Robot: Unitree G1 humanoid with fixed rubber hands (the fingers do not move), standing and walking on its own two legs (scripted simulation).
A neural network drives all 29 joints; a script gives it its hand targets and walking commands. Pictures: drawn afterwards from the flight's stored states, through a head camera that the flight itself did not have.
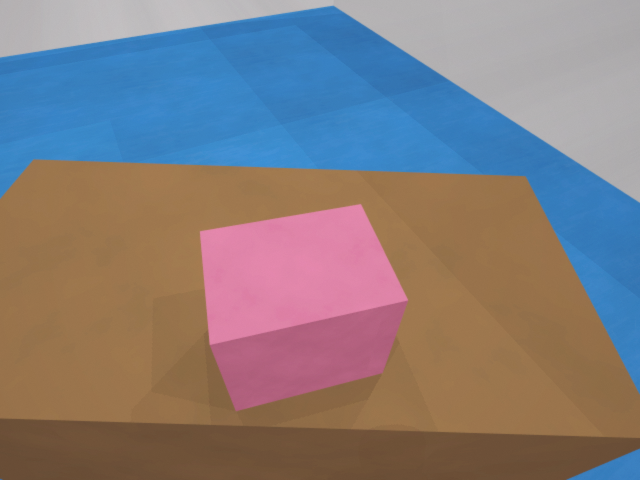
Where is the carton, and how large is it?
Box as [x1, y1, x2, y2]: [200, 204, 407, 410]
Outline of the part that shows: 360,204 200,231 209,342 236,410 382,372 407,299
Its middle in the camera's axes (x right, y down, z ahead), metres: -0.03 +0.10 +0.57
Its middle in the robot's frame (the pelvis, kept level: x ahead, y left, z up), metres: +0.37 +0.03 -0.02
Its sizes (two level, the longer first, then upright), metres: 0.230 0.171 0.208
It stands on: a pedestal, 0.66 m high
